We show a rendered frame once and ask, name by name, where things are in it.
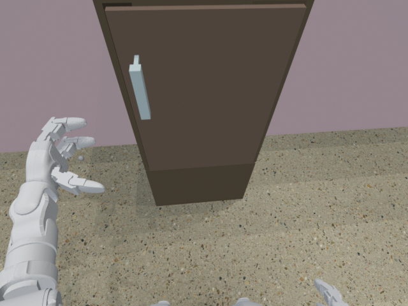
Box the robot left hand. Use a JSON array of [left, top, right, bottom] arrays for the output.
[[25, 117, 105, 195]]

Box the robot left upper arm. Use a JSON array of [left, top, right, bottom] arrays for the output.
[[0, 288, 63, 306]]

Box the robot right shin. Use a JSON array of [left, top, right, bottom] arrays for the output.
[[237, 298, 250, 303]]

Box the handle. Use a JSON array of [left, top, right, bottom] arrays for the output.
[[129, 55, 151, 120]]

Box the cupboard door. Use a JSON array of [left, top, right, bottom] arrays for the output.
[[105, 4, 307, 171]]

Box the robot right hand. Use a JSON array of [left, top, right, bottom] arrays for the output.
[[314, 279, 349, 306]]

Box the left robot forearm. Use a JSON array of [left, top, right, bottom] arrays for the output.
[[0, 180, 59, 301]]

